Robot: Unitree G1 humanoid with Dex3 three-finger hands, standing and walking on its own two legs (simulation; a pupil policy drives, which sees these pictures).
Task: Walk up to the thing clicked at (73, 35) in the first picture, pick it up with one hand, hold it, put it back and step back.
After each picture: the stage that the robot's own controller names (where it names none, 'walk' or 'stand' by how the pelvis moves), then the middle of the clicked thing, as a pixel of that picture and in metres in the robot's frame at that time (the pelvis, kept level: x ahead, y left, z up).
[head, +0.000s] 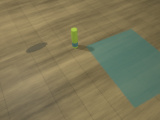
stand; (74, 38) +1.35 +0.12 -0.65
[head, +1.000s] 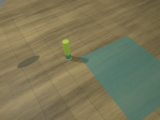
walk; (67, 50) +1.20 +0.28 -0.65
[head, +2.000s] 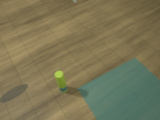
walk; (61, 82) +0.72 +0.27 -0.64
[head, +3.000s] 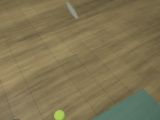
walk; out of the picture +0.42 +0.20 -0.64
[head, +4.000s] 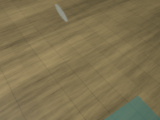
stand; out of the picture +0.31 +0.22 -0.65
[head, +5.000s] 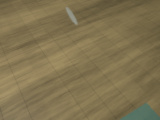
stand; out of the picture +0.30 +0.19 -0.66
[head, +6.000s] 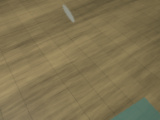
stand; out of the picture +0.31 +0.22 -0.66
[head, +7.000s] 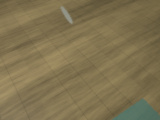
stand; out of the picture +0.30 +0.22 -0.66
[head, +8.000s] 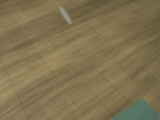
go down; out of the picture +0.30 +0.23 -0.66
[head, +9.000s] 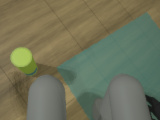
go down; (26, 64) +0.39 +0.23 -0.27
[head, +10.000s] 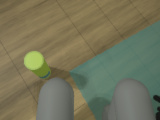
go down; (39, 67) +0.38 +0.22 -0.27
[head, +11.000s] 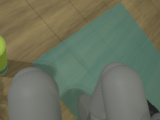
close in; out of the picture +0.38 +0.25 -0.16
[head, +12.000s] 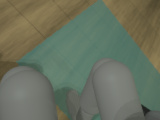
close; out of the picture +0.39 +0.26 -0.16
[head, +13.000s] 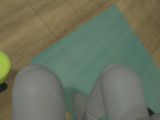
lift; out of the picture +0.31 +0.25 -0.15
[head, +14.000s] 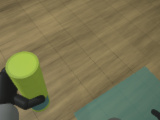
lift; (33, 87) +0.30 +0.17 +0.04
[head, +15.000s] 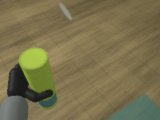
hold; (42, 83) +0.31 +0.15 +0.08
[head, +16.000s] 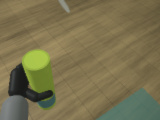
hold; (42, 84) +0.32 +0.15 +0.04
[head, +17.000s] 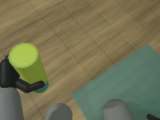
crouch; (34, 73) +0.36 +0.17 -0.03
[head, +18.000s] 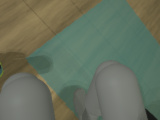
lower; out of the picture +0.39 +0.24 -0.17
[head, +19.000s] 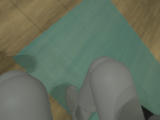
lower; out of the picture +0.39 +0.27 -0.16
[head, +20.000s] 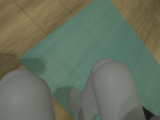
lower; out of the picture +0.39 +0.26 -0.15
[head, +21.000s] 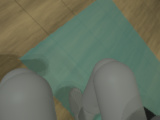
lower; out of the picture +0.38 +0.27 -0.14
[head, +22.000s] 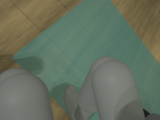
rest; out of the picture +0.38 +0.24 -0.16
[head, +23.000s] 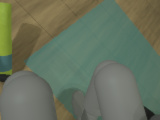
withdraw; (0, 40) +0.47 +0.21 -0.20
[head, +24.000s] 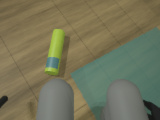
walk; (55, 51) +0.54 +0.16 -0.35
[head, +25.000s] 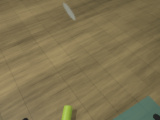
stand; out of the picture +0.44 +0.15 -0.68
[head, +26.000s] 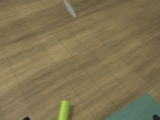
stand; (62, 118) +0.47 +0.18 -0.68
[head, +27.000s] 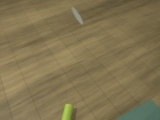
stand; out of the picture +0.49 +0.18 -0.73
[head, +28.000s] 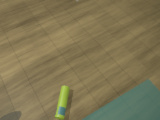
stand; (62, 102) +0.50 +0.18 -0.73
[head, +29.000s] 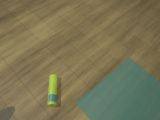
walk; (52, 90) +0.57 +0.23 -0.72
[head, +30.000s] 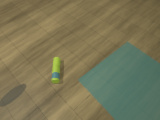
walk; (56, 69) +0.83 +0.34 -0.72
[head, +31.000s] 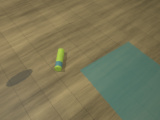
stand; (59, 59) +1.04 +0.28 -0.73
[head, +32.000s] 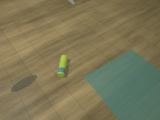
stand; (62, 65) +1.04 +0.27 -0.75
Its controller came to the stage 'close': yes
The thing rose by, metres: 0.69
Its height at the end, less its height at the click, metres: -0.09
